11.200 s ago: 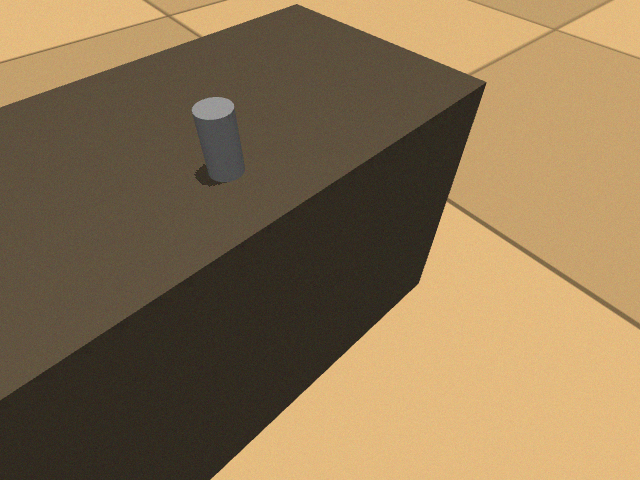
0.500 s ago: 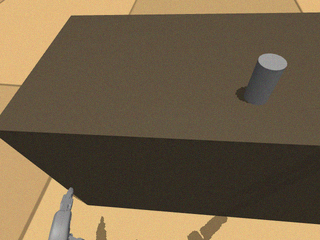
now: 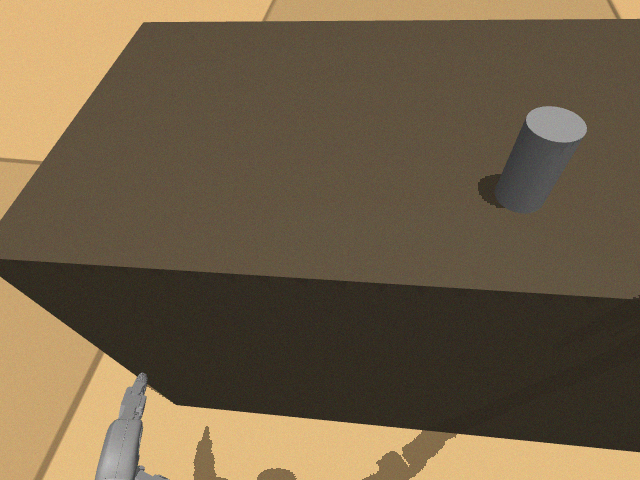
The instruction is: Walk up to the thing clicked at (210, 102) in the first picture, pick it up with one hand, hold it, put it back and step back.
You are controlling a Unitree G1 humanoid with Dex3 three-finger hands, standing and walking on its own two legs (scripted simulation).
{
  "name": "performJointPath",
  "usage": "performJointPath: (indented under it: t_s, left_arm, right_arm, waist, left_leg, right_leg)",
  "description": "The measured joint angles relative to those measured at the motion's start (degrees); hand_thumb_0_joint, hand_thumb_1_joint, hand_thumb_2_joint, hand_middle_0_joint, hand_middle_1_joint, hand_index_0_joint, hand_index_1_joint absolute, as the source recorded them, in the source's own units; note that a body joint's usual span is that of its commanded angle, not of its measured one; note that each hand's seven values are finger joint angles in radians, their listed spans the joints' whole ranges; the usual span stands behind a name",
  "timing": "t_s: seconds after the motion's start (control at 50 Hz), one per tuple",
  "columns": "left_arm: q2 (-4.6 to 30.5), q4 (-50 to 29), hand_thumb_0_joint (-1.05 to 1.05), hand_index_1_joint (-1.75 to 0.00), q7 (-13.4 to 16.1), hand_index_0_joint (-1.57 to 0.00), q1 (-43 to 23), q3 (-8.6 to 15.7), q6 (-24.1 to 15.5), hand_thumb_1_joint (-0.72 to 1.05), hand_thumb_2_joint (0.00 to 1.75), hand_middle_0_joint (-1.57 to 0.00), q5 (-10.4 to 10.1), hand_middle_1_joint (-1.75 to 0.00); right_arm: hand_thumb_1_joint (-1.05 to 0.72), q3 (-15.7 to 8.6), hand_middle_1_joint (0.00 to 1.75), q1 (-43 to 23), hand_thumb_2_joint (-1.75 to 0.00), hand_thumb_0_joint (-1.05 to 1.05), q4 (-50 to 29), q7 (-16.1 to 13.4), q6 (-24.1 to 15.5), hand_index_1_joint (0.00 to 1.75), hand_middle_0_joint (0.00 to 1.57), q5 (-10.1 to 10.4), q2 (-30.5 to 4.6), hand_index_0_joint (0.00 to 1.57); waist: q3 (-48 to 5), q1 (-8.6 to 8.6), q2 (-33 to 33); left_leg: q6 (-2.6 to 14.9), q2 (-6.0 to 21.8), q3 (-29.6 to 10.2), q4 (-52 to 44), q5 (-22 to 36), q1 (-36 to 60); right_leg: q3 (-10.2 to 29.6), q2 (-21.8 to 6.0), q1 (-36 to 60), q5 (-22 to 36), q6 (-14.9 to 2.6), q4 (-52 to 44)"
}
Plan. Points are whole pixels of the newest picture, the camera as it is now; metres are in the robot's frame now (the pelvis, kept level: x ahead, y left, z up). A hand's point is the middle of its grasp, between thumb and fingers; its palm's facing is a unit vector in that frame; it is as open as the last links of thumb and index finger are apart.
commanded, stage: go down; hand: right
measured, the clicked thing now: (535, 163) +0.49 -0.23 +0.10
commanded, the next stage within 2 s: approach in 0.28 s
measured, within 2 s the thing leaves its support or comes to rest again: neither
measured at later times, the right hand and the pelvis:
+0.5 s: hand out of the picture +0.39 -0.41 +0.22, palm faces +0.26 +0.97 +0.02, open 17.7 cm; pelvis +0.00 +0.00 +0.00, yaw +0 degrees
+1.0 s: hand (598, 188) +0.46 -0.29 +0.09, palm faces +0.16 +0.99 +0.06, open 17.5 cm; pelvis -0.02 +0.00 -0.03, yaw +2 degrees
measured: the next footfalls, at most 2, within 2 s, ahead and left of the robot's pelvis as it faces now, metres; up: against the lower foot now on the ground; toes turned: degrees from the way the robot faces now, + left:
none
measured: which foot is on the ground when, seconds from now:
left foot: down 0.00-1.00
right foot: down 0.00-1.00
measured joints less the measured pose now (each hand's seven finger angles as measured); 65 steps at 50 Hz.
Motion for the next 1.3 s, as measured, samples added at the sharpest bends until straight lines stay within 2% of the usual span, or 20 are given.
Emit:
performJointPath:
  t_s: [0.12, 0.28, 0.4, 0.48, 0.54, 0.62, 0.74, 0.84, 0.94, 1.02, 1.08, 1.14, 1.2, 1.3]
  left_arm:
    - [-0.6, -1.0, -0.01, -0.06, -0.5, -0.06, 1.3, -0.4, 0.5, -0.54, 0.07, -0.06, -0.1, -0.05]
    - [-0.4, 1.6, -0.01, -0.06, -0.7, -0.06, 0.1, 0.2, 0.5, -0.54, 0.07, -0.06, 0.1, -0.05]
    - [-0.2, 0.8, -0.01, -0.06, -0.3, -0.06, 0.0, -0.1, 0.7, -0.54, 0.06, -0.06, -0.2, -0.05]
    - [-0.5, -0.5, -0.01, -0.06, -0.2, -0.06, 0.8, -0.4, 0.5, -0.54, 0.06, -0.06, -0.2, -0.05]
    - [-0.9, -0.2, -0.01, -0.06, -0.6, -0.06, 1.2, -0.5, 0.2, -0.55, 0.06, -0.06, -0.1, -0.05]
    - [-1.2, 0.1, -0.01, -0.06, -1.0, -0.06, 1.3, -0.5, -0.3, -0.55, 0.06, -0.06, 0.1, -0.05]
    - [-1.1, 1.6, -0.01, -0.06, -1.5, -0.06, 0.0, -0.2, -1.3, -0.55, 0.06, -0.06, 0.4, -0.05]
    - [-1.2, 0.2, -0.01, -0.06, -2.3, -0.07, -0.8, 0.7, -1.2, -0.54, 0.05, -0.07, 1.1, -0.05]
    - [-1.2, -1.2, -0.01, -0.06, -3.6, -0.07, -0.3, 2.0, -0.8, -0.53, 0.05, -0.07, 1.8, -0.06]
    - [-1.5, -2.9, -0.01, -0.06, -4.8, -0.07, 0.0, 2.7, 1.2, -0.53, 0.05, -0.07, 2.4, -0.06]
    - [-1.6, -4.2, -0.01, -0.06, -5.6, -0.07, 0.3, 2.9, 2.4, -0.53, 0.05, -0.07, 2.2, -0.06]
    - [-1.6, -7.3, -0.01, -0.06, -6.4, -0.08, 0.6, 2.9, 3.8, -0.53, 0.05, -0.07, 2.1, -0.06]
    - [-1.7, -9.1, -0.01, -0.06, -7.4, -0.08, 1.2, 3.2, 3.9, -0.53, 0.05, -0.07, 1.4, -0.06]
    - [-2.4, -13.0, -0.01, -0.06, -9.3, -0.08, 2.9, 3.4, 4.5, -0.53, 0.04, -0.07, 1.0, -0.06]
  right_arm:
    - [0.60, -0.6, 0.06, 0.6, -0.05, -0.02, -0.8, -0.4, 0.3, 0.06, 0.03, -0.1, -0.2, 0.04]
    - [0.61, -0.1, 0.06, 0.0, -0.05, -0.02, -0.8, -0.6, -0.3, 0.06, 0.03, -0.3, -0.2, 0.04]
    - [0.61, -0.7, 0.06, 0.8, -0.06, -0.02, -1.9, -0.3, -0.2, 0.06, 0.03, 0.6, 0.8, 0.04]
    - [0.60, 0.2, 0.06, 1.3, -0.05, -0.02, -1.6, -0.6, 0.6, 0.06, 0.03, 0.7, 0.9, 0.04]
    - [0.60, 1.9, 0.05, 1.5, -0.05, -0.02, -1.2, -0.9, 0.7, 0.06, 0.03, 0.8, 1.5, 0.04]
    - [0.60, 4.7, 0.05, 2.4, -0.05, -0.02, -1.7, -1.2, -0.6, 0.05, 0.02, 1.3, 3.9, 0.04]
    - [0.59, 6.5, 0.05, 3.5, -0.05, -0.02, -3.1, -2.3, -4.8, 0.05, 0.02, 3.5, 10.9, 0.04]
    - [0.57, 5.5, 0.05, 3.3, -0.05, -0.02, -1.9, -5.6, -8.3, 0.05, 0.03, 2.8, 15.2, 0.04]
    - [0.55, 5.1, 0.05, 1.8, -0.06, -0.02, -1.8, -10.2, -12.4, 0.05, 0.03, 1.2, 17.8, 0.04]
    - [0.55, 3.5, 0.05, 0.1, -0.05, -0.02, -3.4, -14.1, -15.2, 0.05, 0.03, 0.3, 18.9, 0.04]
    - [0.55, 5.3, 0.05, -1.8, -0.05, -0.02, -1.6, -16.8, -15.4, 0.05, 0.03, -0.2, 19.5, 0.04]
    - [0.54, 5.4, 0.05, -1.3, -0.05, -0.02, -3.4, -18.6, -14.5, 0.05, 0.03, -1.8, 20.7, 0.04]
    - [0.55, 7.2, 0.05, -2.2, -0.05, -0.02, -0.6, -19.8, -14.2, 0.05, 0.02, -1.4, 22.2, 0.03]
    - [0.56, 7.4, 0.05, -1.4, -0.05, -0.02, -1.6, -21.9, -13.5, 0.05, 0.02, -2.4, 24.3, 0.03]
  waist:
    - [0.3, -0.08, 0.3]
    - [0.7, -0.40, 0.1]
    - [0.2, -0.45, -0.2]
    - [-0.3, -0.56, -0.2]
    - [-0.2, -0.89, -0.2]
    - [0.3, -1.31, -0.1]
    - [0.4, -0.77, 0.5]
    - [0.4, 1.23, 1.1]
    - [0.2, 2.68, 1.6]
    - [-0.3, 3.50, 1.4]
    - [-0.7, 3.82, 0.7]
    - [-1.9, 3.93, 0.0]
    - [-2.5, 3.87, -0.6]
    - [-3.0, 3.80, -0.4]
  left_leg:
    - [-0.02, 0.0, 0.0, -0.2, 0.1, 0.2]
    - [-0.03, 0.0, 0.0, 0.3, 0.2, -0.6]
    - [-0.15, 0.1, -0.1, 0.0, 0.3, -0.2]
    - [-0.07, 0.1, 0.0, -0.3, 0.3, 0.3]
    - [-0.05, 0.2, 0.1, -0.1, 0.2, 0.4]
    - [-0.01, 0.3, 0.3, 0.8, 0.0, -0.4]
    - [0.03, 0.3, 0.2, 3.2, -0.8, -3.0]
    - [0.13, -0.1, -0.1, 6.7, -1.9, -6.9]
    - [0.23, -0.8, -0.6, 10.9, -3.1, -12.2]
    - [0.22, -1.2, -0.7, 13.9, -4.0, -16.0]
    - [0.17, -1.3, -0.6, 14.9, -4.4, -17.2]
    - [0.06, -1.4, -0.9, 15.2, -4.5, -17.5]
    - [-0.02, -1.2, -0.8, 14.8, -4.6, -16.2]
    - [0.02, -0.9, -1.1, 15.1, -4.8, -15.5]
  right_leg:
    - [0.0, 0.0, 0.2, 0.0, -0.04, -0.2]
    - [0.0, 0.0, -0.8, -0.1, -0.10, 0.7]
    - [0.0, 0.1, -0.4, 0.1, -0.21, 0.4]
    - [0.0, 0.1, 0.2, 0.2, -0.14, 0.0]
    - [0.1, 0.2, 0.3, 0.2, -0.11, -0.1]
    - [0.3, 0.3, -0.4, 0.3, -0.03, 0.3]
    - [0.3, 0.3, -2.6, 0.0, 0.07, 2.0]
    - [0.1, -0.1, -6.1, -1.1, 0.24, 5.1]
    - [-0.2, -0.7, -11.1, -2.5, 0.44, 9.1]
    - [-0.2, -1.1, -14.8, -3.6, 0.51, 12.3]
    - [0.0, -1.1, -16.2, -4.0, 0.48, 13.5]
    - [-0.3, -1.3, -16.3, -4.3, 0.40, 13.8]
    - [-0.3, -1.0, -15.0, -4.3, 0.26, 13.4]
    - [-0.6, -0.8, -13.9, -4.2, 0.25, 13.0]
